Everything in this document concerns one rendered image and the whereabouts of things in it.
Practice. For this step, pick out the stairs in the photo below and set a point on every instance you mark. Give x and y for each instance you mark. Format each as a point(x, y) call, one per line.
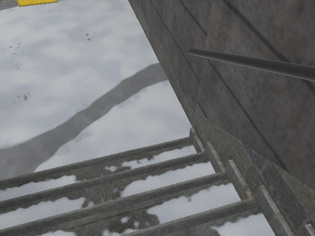
point(167, 189)

